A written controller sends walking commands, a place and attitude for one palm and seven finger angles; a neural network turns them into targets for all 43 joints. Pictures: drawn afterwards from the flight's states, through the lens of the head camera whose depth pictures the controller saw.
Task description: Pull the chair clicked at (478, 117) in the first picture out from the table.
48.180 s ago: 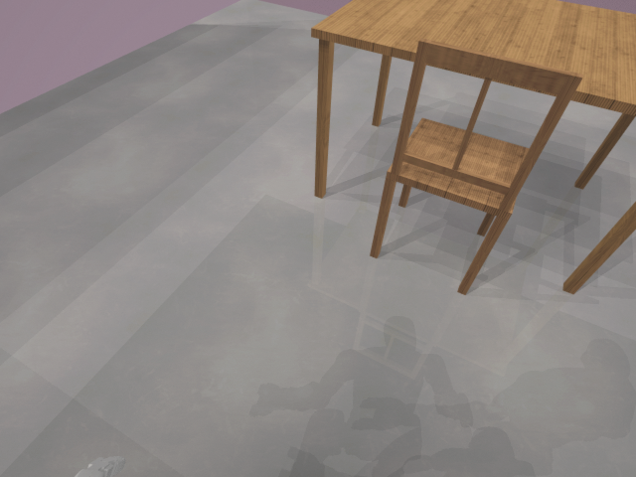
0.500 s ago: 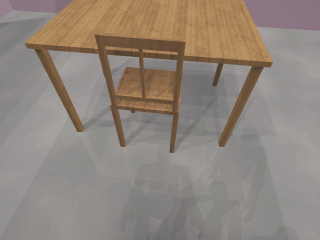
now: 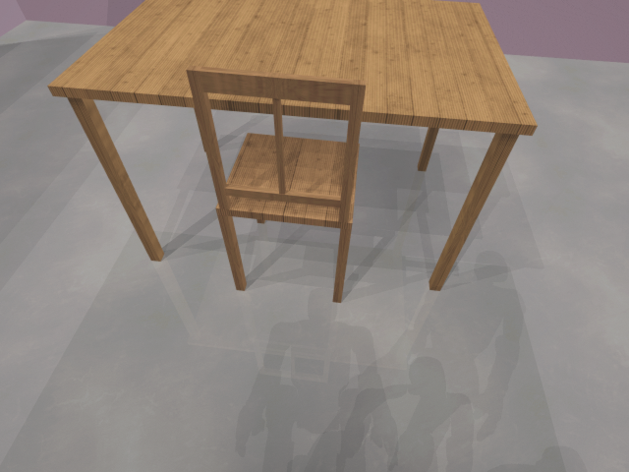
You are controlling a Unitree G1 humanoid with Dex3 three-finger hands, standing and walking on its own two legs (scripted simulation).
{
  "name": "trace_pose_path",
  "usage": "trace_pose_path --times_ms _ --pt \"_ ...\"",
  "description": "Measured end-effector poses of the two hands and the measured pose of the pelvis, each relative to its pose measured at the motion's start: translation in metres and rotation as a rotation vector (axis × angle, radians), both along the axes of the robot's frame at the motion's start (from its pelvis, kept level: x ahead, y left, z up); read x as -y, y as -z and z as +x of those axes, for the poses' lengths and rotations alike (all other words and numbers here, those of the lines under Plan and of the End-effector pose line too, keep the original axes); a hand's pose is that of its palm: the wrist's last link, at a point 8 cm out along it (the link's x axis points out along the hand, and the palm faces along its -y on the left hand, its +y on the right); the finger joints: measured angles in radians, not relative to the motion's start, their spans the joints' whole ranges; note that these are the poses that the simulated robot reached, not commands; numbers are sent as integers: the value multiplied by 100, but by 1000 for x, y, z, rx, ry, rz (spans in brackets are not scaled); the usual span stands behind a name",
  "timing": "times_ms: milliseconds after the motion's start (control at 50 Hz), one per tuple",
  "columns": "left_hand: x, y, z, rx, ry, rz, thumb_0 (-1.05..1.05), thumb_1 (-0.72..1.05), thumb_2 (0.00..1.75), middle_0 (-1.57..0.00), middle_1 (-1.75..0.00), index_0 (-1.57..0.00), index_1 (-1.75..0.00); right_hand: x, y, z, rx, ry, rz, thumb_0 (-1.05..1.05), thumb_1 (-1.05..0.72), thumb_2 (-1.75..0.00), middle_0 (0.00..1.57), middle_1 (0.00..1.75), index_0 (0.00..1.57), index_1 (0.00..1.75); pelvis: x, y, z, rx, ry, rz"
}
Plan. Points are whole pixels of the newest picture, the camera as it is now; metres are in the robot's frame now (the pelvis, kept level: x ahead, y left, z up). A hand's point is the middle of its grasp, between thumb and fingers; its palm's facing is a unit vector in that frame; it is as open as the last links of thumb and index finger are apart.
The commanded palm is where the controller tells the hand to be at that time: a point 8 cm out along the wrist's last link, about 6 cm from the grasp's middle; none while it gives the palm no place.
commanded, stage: take the last steps up to it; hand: left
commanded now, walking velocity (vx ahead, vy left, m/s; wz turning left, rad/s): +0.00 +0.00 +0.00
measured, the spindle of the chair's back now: (279, 149) +0.83 +0.13 -0.10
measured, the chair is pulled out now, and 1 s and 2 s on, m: -0.12 -0.12 -0.12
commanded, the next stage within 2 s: come to a stop and stand still in 0.72 s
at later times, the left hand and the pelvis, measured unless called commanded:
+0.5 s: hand out of the picture +0.03 +0.17 -0.20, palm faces +0.05 -0.98 -0.17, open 7.3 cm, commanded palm none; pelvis +0.07 -0.01 -0.02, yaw -1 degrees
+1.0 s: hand (255, 389) +0.28 +0.12 -0.19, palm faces -0.05 -0.98 -0.20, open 7.3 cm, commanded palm none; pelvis +0.20 -0.06 -0.02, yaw -4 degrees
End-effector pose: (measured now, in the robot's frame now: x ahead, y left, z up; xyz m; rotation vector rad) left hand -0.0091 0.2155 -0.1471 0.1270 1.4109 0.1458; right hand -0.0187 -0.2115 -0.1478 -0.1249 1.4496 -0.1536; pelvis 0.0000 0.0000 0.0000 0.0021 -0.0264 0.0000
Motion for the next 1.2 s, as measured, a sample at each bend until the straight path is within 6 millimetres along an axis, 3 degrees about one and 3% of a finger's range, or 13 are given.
trace_pose_path --times_ms 180,340,420,520,600,740,820,880,960,1060,1200 --pt "-2 2 0 -17 -1 -2 0 91 90 -20 -30 -20 -30 -1 2 -3 -19 9 2 0 -91 -90 20 30 20 30 -1 2 5 -3 4 2" --pt "-3 8 10 -56 -2 -1 0 91 90 -20 -30 -20 -30 5 7 -1 -52 54 2 0 -91 -90 20 30 20 30 4 10 31 -25 26 13" --pt "0 12 23 -56 -17 4 0 91 90 -20 -30 -20 -30 10 11 13 -57 62 -8 1 -91 -90 20 30 20 30 7 16 49 -26 24 2" --pt "1 23 37 -78 -26 -11 0 91 90 -20 -30 -20 -30 14 14 53 -2 62 -46 1 -91 -90 20 30 20 30 5 24 73 -9 34 3" --pt "3 21 74 -80 19 -19 0 91 90 -20 -30 -20 -30 14 8 72 60 77 -54 0 -91 -90 20 29 20 30 7 19 90 -4 56 10" --pt "8 -2 191 130 60 17 2 94 90 -20 -30 -20 -30 25 2 78 -49 71 -7 0 -91 -90 21 30 20 30 28 9 125 -16 56 -12" --pt "15 2 247 246 93 64 1 93 90 -20 -30 -20 -30 49 18 92 -95 90 11 0 -91 -90 21 30 20 30 53 25 154 -13 44 6" --pt "25 7 264 248 79 80 0 93 90 -20 -30 -20 -30 71 24 119 -94 91 -10 1 -91 -90 21 30 20 30 61 30 167 -6 39 -13" --pt "42 11 276 173 111 50 0 92 90 -20 -30 -20 -29 89 12 175 18 95 -62 1 -91 -90 20 29 20 30 62 22 187 -27 57 -9" --pt "58 14 298 145 89 6 0 92 90 -20 -30 -20 -30 91 6 227 90 57 -77 0 -91 -90 20 29 20 30 64 18 213 -42 70 -1" --pt "58 -6 325 172 105 55 0 92 90 -21 -30 -21 -30 95 3 277 146 47 -36 0 -91 -90 20 30 20 30 76 8 227 -33 71 18"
